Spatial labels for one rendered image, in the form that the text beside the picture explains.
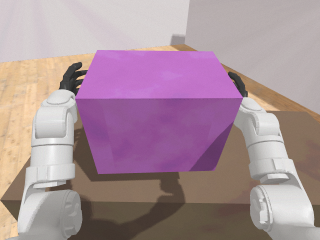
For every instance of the left robot forearm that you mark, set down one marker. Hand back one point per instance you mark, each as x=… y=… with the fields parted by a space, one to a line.
x=52 y=140

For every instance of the carton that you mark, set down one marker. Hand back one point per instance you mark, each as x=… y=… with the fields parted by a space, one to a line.
x=152 y=111

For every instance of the robot right hand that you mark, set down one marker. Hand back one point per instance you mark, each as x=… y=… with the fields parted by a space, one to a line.
x=239 y=84

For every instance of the robot right upper arm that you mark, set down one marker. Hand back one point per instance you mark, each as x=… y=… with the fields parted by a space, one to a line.
x=283 y=211

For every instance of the pedestal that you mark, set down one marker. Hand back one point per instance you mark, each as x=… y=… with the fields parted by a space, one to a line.
x=183 y=205

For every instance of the right robot forearm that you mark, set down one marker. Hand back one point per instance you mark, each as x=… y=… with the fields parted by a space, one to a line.
x=269 y=162

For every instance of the robot left hand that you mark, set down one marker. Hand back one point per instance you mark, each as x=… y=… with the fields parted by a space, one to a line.
x=69 y=81

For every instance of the robot left upper arm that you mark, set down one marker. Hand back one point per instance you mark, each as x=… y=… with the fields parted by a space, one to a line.
x=50 y=215

